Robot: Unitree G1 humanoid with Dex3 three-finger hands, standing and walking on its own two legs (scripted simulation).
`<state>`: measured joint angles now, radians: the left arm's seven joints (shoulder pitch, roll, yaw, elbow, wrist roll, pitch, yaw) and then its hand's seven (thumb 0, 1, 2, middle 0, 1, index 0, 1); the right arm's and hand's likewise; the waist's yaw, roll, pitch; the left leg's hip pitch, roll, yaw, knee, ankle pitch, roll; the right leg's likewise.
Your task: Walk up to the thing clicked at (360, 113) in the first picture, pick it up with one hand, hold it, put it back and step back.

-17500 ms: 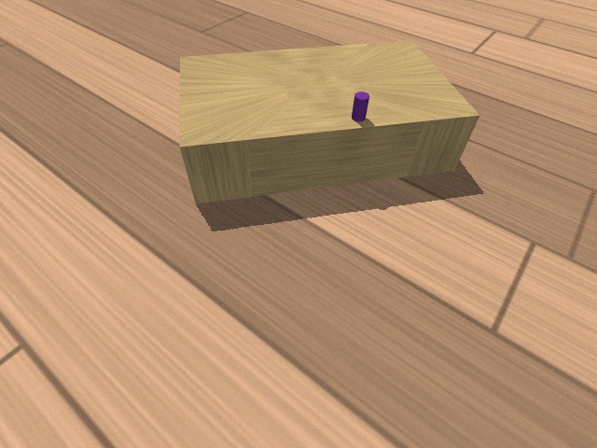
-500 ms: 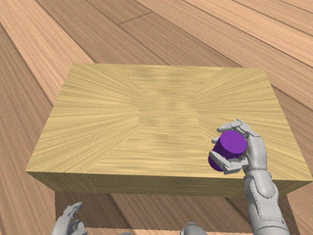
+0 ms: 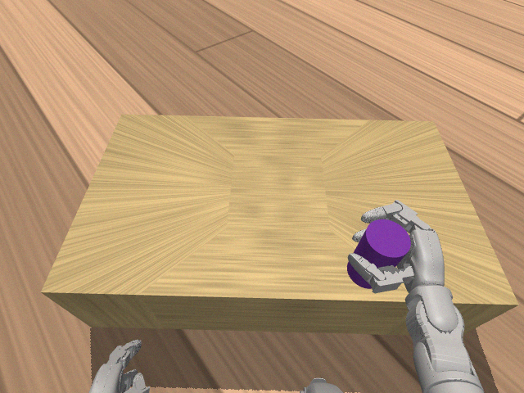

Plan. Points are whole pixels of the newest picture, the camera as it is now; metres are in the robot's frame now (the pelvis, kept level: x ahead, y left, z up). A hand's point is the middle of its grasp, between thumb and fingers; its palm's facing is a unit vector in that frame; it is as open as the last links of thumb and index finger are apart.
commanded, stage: hold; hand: right
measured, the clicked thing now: (375, 255) +0.32 -0.16 +0.03
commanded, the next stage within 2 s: crouch in 2.00 s
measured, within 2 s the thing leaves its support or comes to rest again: neither
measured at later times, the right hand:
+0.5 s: hand (369, 251) +0.32 -0.15 +0.05, palm faces +0.00 +1.00 +0.00, open 8.8 cm
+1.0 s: hand (369, 251) +0.32 -0.15 +0.05, palm faces +0.00 +1.00 +0.00, open 8.8 cm
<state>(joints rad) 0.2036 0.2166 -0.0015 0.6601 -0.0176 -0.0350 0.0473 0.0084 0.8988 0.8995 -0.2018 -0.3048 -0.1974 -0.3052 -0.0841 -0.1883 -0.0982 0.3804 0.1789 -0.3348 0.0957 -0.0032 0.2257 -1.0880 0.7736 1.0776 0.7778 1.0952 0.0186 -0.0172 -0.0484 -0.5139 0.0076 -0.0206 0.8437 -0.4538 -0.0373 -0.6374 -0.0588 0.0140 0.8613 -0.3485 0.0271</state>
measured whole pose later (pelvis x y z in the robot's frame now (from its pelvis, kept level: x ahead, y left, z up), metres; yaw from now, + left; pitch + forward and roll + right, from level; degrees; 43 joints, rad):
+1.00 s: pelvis +0.00 +0.01 +0.00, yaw +0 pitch +7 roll +1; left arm 0.20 0.22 0.00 0.67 -0.01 -0.04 0.05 0.01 0.90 0.90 -0.20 -0.30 -0.20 -0.30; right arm -0.08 -0.18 -0.11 0.42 0.18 -0.36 0.14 0.00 0.24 -1.10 0.77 1.08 0.78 1.10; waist 0.02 -0.01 -0.05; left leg -0.51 0.00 -0.02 0.83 -0.45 -0.03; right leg -0.62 -0.06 0.01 0.84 -0.34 0.04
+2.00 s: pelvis +0.00 +0.01 +0.00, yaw +0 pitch +6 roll +1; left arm 0.20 0.22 -0.01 0.68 -0.01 -0.05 0.06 0.01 0.90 0.90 -0.20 -0.30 -0.20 -0.30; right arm -0.11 -0.19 -0.11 0.44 0.18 -0.36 0.13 0.00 0.24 -1.11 0.78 1.08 0.78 1.10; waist 0.02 -0.02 -0.04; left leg -0.48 0.00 -0.02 0.82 -0.44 -0.03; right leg -0.60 -0.06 0.01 0.82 -0.33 0.04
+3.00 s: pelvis -0.04 +0.01 -0.15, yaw +3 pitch +30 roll +3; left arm 0.16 0.23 0.00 0.67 0.05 -0.01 -0.03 0.01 0.92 0.90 -0.20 -0.31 -0.20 -0.30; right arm -0.55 -0.27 -0.31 0.86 0.13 -0.59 0.16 0.00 0.26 -1.13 0.78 1.09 0.79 1.10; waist 0.08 -0.02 -0.18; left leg -1.42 -0.04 -0.01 1.57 -0.68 -0.03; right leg -1.55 -0.08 0.08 1.55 -0.53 0.05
